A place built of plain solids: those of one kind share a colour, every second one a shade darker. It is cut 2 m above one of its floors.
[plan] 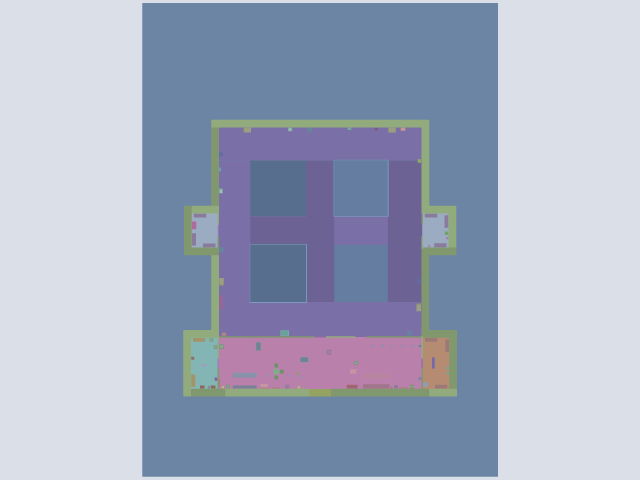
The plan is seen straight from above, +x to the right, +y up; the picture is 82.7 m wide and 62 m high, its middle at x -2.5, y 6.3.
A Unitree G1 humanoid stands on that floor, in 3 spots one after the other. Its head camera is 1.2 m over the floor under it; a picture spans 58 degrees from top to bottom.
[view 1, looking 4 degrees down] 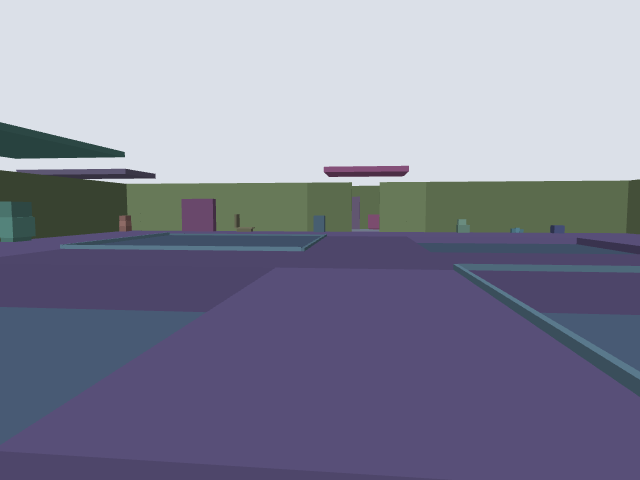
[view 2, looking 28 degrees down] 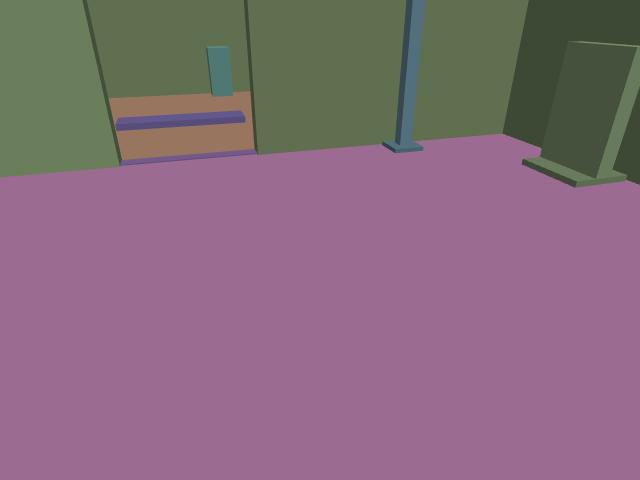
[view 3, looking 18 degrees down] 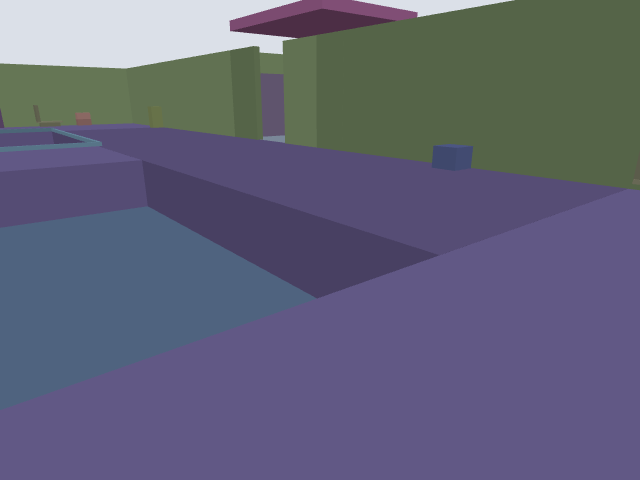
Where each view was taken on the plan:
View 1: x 8.14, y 7.54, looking -174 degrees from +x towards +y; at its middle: kerb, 16.79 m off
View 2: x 6.64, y -9.62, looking -17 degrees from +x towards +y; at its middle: floor_foyer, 2.56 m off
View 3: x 3.42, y -3.67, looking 51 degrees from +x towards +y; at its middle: floor_gang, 4.72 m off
